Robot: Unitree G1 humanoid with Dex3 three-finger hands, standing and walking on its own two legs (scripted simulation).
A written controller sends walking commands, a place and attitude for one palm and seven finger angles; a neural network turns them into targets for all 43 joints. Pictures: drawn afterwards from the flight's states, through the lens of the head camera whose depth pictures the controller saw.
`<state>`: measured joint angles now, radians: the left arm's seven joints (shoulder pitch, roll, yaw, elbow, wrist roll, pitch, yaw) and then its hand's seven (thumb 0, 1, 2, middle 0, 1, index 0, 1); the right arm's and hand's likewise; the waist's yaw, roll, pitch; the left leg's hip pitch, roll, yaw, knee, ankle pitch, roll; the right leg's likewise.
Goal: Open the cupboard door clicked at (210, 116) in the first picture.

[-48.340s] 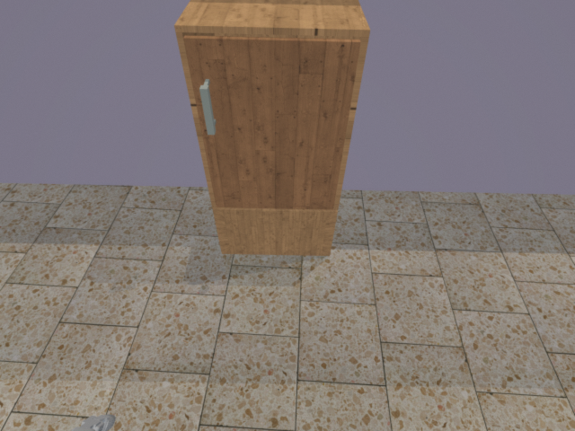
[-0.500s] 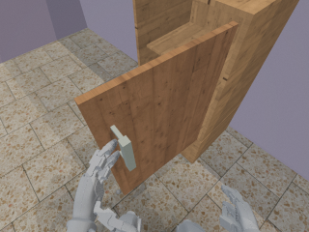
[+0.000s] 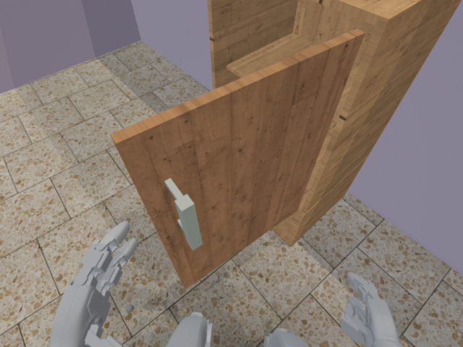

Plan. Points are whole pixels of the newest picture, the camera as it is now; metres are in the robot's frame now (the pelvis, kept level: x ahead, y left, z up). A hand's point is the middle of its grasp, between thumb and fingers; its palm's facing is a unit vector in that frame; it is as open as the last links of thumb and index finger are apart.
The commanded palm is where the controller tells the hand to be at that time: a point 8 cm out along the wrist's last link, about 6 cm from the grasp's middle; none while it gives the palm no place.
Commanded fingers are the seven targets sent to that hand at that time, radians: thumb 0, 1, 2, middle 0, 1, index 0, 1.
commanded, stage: slide the hand sideways off the handle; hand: left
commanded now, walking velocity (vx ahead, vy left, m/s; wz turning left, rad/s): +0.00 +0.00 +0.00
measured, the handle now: (183, 216) +0.31 +0.10 +0.07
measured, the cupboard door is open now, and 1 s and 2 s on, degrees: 84 84 84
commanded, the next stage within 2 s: draw the hand back to the body in 0.04 s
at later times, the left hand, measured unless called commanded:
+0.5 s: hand (85, 295) +0.17 +0.19 +0.12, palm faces -0.01 -1.00 -0.05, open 16.3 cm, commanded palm +0.15 +0.25 +0.13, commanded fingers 0.00 -0.50 0.30 -0.15 -0.30 -0.15 -0.30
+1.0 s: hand (6, 245) +0.20 +0.26 +0.19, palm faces +0.32 -0.86 -0.39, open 13.2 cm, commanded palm +0.16 +0.30 +0.22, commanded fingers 0.00 0.34 0.66 -0.18 -0.30 -0.18 -0.30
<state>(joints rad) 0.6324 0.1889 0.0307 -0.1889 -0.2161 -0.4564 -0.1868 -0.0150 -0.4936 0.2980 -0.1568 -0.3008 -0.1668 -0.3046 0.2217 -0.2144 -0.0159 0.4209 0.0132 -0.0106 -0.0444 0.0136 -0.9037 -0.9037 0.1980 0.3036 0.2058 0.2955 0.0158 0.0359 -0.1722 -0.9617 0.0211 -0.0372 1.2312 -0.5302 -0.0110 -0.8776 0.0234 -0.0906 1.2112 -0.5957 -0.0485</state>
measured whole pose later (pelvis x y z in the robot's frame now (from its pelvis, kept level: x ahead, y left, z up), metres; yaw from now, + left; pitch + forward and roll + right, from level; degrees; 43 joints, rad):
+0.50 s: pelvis +0.00 +0.03 +0.03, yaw +0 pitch +10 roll -3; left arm 0.65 0.24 0.09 -0.33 -0.26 -0.26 -0.18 -0.01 -0.49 0.30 -0.15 -0.30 -0.15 -0.30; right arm 0.28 -0.21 0.03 0.40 0.05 -0.03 -0.07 0.01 -0.90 -0.90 0.20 0.30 0.21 0.30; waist 0.00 0.06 -0.16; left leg -0.79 0.01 -0.02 1.09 -0.48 0.03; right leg -0.69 0.02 -0.08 1.03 -0.52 -0.01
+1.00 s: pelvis +0.03 +0.03 +0.08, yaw +0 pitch +2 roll -2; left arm 0.63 0.34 0.17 -0.47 -0.05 0.02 0.15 -0.01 0.02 0.52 -0.17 -0.30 -0.18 -0.30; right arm 0.27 -0.22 0.07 0.47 0.03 -0.04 -0.11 0.01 -0.90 -0.90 0.20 0.30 0.21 0.30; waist 0.05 0.06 -0.09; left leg -0.41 -0.01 0.00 0.75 -0.38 0.04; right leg -0.32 0.00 -0.05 0.69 -0.41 0.00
